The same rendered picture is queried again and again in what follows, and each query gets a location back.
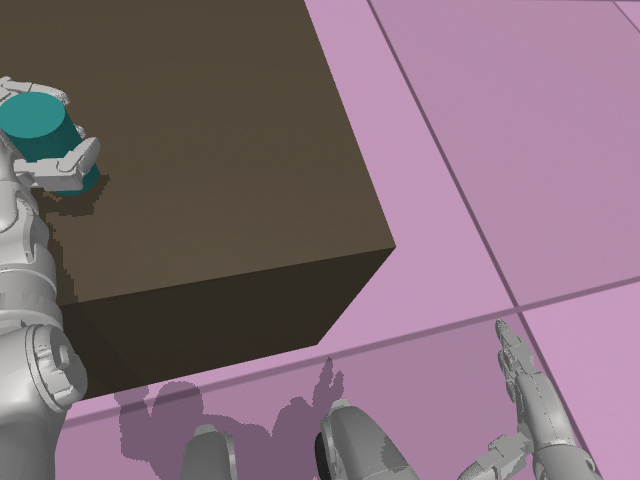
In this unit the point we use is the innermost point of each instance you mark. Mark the left robot hand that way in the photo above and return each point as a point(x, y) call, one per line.
point(53, 174)

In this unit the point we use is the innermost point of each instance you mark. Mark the left robot arm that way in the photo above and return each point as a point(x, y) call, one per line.
point(40, 374)

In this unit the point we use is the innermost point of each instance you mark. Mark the right robot arm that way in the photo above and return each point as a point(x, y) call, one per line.
point(563, 462)

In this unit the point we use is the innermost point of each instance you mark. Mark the right robot hand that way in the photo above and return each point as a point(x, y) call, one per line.
point(542, 420)

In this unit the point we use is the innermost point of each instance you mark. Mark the right robot foot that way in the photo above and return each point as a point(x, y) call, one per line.
point(321, 460)

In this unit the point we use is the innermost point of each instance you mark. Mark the can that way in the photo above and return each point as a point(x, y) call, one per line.
point(40, 128)

